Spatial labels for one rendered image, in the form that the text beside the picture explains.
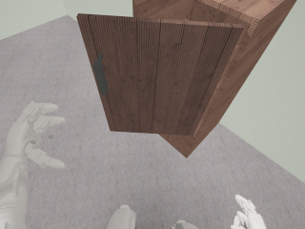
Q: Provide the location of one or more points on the left robot hand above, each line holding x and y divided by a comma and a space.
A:
21, 134

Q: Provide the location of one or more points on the left robot forearm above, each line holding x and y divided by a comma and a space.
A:
14, 197

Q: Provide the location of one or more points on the cupboard door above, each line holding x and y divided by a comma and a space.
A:
162, 72

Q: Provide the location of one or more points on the right robot hand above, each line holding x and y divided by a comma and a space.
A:
251, 219

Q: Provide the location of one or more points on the robot left shin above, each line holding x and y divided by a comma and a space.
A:
124, 206

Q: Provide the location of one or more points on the handle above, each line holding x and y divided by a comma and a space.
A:
100, 75

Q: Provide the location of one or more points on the left robot thigh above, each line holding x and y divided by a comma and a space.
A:
122, 218

